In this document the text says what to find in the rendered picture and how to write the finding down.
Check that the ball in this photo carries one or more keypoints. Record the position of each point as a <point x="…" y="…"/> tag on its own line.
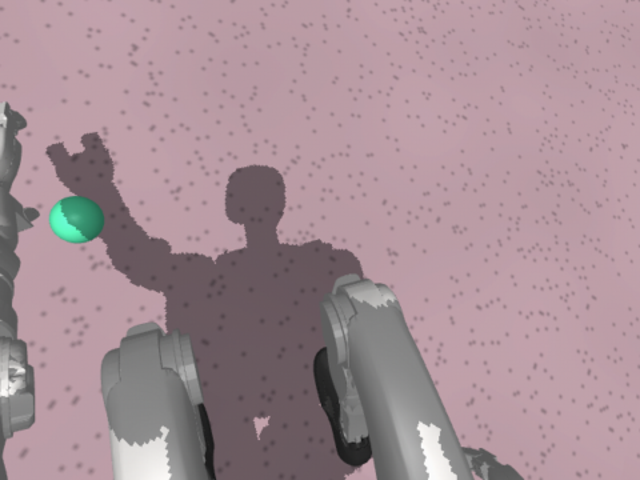
<point x="76" y="219"/>

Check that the left robot hand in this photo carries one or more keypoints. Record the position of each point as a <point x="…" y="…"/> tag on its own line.
<point x="10" y="158"/>

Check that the left robot foot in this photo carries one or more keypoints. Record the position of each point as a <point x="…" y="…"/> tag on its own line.
<point x="209" y="453"/>

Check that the right robot foot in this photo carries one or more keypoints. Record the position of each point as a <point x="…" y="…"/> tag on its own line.
<point x="354" y="454"/>

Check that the left robot arm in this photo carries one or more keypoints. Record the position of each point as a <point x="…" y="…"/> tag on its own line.
<point x="17" y="388"/>

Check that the right robot hand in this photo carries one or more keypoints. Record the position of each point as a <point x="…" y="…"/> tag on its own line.
<point x="487" y="467"/>

